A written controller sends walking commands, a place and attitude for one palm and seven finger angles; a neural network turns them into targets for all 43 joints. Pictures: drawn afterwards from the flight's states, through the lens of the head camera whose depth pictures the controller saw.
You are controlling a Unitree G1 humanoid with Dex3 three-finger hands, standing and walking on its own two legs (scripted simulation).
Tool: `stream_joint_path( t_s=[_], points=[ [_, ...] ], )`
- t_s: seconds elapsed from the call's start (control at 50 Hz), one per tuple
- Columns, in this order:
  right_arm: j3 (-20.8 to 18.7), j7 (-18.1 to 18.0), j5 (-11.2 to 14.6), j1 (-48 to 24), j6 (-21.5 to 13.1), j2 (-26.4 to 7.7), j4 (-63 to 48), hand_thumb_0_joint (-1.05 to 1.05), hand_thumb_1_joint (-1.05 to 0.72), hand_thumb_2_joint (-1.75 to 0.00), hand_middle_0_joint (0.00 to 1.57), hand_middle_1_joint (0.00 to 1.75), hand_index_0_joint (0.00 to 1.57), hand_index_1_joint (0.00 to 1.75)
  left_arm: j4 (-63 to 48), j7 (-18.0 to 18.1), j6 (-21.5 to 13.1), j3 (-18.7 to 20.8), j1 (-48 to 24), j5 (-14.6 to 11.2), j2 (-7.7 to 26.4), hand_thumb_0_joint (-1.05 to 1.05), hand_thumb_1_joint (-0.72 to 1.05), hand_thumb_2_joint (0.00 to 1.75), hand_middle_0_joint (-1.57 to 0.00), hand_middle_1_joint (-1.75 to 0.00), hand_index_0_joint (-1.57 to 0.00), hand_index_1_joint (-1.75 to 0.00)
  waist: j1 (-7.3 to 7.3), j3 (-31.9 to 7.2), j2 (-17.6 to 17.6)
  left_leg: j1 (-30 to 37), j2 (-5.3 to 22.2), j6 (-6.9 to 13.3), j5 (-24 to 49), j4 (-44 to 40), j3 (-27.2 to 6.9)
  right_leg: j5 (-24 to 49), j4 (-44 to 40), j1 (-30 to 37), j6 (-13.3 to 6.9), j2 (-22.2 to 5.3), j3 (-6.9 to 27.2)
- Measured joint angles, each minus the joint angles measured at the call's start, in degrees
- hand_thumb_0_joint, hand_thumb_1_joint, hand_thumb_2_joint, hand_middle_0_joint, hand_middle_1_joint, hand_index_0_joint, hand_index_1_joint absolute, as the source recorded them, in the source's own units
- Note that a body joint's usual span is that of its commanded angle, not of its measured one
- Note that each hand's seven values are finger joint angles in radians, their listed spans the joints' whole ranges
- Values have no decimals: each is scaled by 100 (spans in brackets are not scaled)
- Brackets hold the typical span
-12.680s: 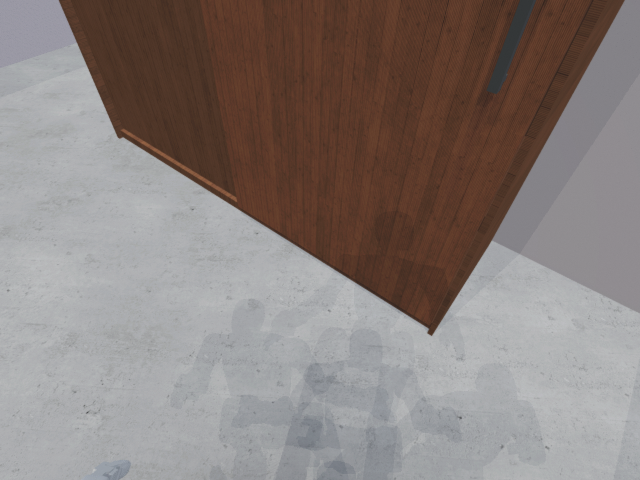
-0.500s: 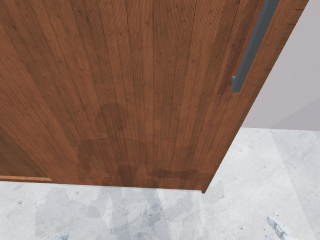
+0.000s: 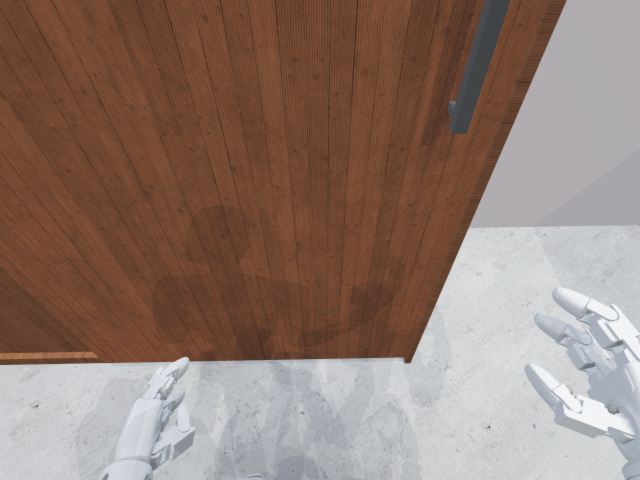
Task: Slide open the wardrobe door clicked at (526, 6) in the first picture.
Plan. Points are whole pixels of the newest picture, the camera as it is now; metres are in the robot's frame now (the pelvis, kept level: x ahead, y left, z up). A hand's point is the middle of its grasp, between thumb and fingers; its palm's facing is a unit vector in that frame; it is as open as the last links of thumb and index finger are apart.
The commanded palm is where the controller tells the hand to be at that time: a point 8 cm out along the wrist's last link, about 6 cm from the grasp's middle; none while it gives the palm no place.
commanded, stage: raise the hand with hooked fingers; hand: right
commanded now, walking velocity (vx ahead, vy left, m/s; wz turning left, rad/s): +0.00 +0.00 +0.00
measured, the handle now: (484, 20) +0.54 -0.18 +0.30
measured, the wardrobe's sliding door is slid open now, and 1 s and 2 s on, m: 0.00 0.00 0.00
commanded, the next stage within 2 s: move the hooked fingers beside the handle in 1.50 s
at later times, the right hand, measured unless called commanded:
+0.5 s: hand out of the picture +0.26 -0.27 +0.19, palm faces +0.09 +0.99 -0.10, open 12.6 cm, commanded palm +0.22 -0.31 +0.21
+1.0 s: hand out of the picture +0.30 -0.28 +0.30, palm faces +0.10 +0.99 -0.12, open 13.9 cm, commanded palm +0.26 -0.32 +0.32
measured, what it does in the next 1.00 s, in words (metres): stands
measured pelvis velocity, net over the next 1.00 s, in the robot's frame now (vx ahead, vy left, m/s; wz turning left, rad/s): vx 0.02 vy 0.00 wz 0.00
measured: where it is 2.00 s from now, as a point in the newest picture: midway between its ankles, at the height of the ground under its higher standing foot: outside the picture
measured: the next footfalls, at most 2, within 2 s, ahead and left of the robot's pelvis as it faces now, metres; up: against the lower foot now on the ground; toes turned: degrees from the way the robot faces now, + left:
none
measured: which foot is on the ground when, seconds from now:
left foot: down 0.00-1.00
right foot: down 0.00-1.00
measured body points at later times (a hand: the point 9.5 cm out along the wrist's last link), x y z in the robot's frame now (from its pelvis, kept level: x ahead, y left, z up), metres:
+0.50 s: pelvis +0.02 -0.01 +0.03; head +0.01 +0.00 +0.48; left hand +0.22 +0.22 -0.02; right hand +0.25 -0.33 +0.20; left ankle +0.04 +0.11 -0.70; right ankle +0.00 -0.11 -0.70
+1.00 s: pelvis +0.02 +0.00 +0.04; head -0.01 +0.03 +0.49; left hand +0.24 +0.21 -0.02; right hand +0.29 -0.34 +0.31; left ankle +0.04 +0.11 -0.70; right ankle +0.00 -0.11 -0.70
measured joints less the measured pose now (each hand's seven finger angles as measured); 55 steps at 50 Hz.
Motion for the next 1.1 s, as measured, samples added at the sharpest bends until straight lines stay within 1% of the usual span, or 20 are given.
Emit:
stream_joint_path(
  t_s=[0.08,0.14,0.24,0.34,0.44,0.56,0.66,0.74,0.88,1.02,1.1],
  points=[
    [-146,-76,113,-159,426,-215,-28,1,-31,-65,25,68,25,68,67,41,-53,-98,93,-26,-64,2,91,90,-20,-30,-20,-30,98,6,-76,296,-22,-21,138,-340,-43,127,-344,313,-11,1,-52],
    [-310,-138,212,-218,650,-291,-57,1,-24,-62,25,72,25,73,104,45,-114,-130,190,-39,-63,2,90,90,-20,-30,-20,-30,124,-17,-119,498,-31,-42,224,-571,-89,212,-600,542,-24,9,-104],
    [-442,-154,251,-376,945,-304,-142,0,-12,-57,26,80,26,80,213,68,-214,-122,283,-63,41,2,90,90,-20,-31,-20,-30,69,-8,-192,835,-24,-80,330,-895,-127,322,-947,895,-53,39,-148],
    [-445,-163,182,-613,1280,-308,-315,0,0,-52,27,87,27,88,314,136,-273,-104,257,-92,122,2,90,90,-20,-30,-20,-30,-16,35,-212,1199,-6,-106,416,-1187,-132,428,-1271,1267,-72,77,-158],
    [-534,-173,137,-989,1668,-415,-383,0,11,-47,28,95,28,95,323,201,-257,-141,132,-119,124,2,91,90,-20,-30,-20,-30,-83,90,-206,1530,0,-112,505,-1463,-129,547,-1590,1612,-72,102,-159],
    [-725,-134,128,-1485,2192,-597,-453,-1,25,-41,29,104,29,104,261,214,-148,-225,-34,-150,88,2,91,90,-20,-30,-20,-30,-151,127,-241,1838,-5,-107,608,-1747,-123,679,-1918,1936,-63,116,-159],
    [-842,-68,136,-1912,2681,-751,-384,-1,37,-36,30,111,30,112,240,208,30,-296,-150,-192,64,2,91,90,-20,-30,-20,-30,-197,126,-294,1996,-6,-104,673,-1915,-110,767,-2113,2099,-57,126,-148],
    [-899,-72,55,-2298,3049,-860,-292,-1,43,-33,30,115,30,116,238,209,173,-334,-214,-229,61,2,91,90,-20,-30,-20,-30,-226,155,-327,2084,0,-97,717,-2012,-94,835,-2238,2192,-51,138,-133],
    [-1007,16,-10,-2951,3497,-1100,-123,-1,48,-31,30,119,30,119,274,192,370,-381,-257,-278,78,2,91,90,-20,-30,-20,-30,-228,130,-349,2189,3,-83,769,-2132,-85,926,-2418,2320,-40,149,-125],
    [-1057,73,-136,-3674,3994,-1377,175,-1,50,-31,31,119,31,120,301,154,509,-373,-293,-329,171,2,91,90,-20,-30,-20,-30,-202,96,-385,2214,23,-75,802,-2175,-90,1002,-2536,2379,-38,174,-129],
    [-1096,167,-95,-3898,4154,-1551,455,-1,50,-30,31,120,31,120,289,96,612,-367,-325,-359,223,2,91,90,-20,-30,-20,-30,-159,19,-403,2147,31,-74,812,-2162,-106,1030,-2560,2334,-38,182,-144]
  ],
)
